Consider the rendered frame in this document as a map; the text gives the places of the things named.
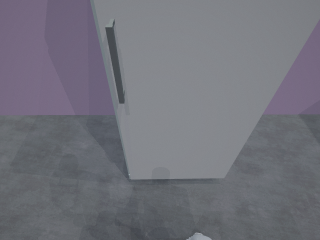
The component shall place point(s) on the fridge door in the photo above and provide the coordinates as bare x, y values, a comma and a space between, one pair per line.
198, 75

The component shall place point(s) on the handle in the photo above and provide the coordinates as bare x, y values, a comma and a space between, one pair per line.
115, 60

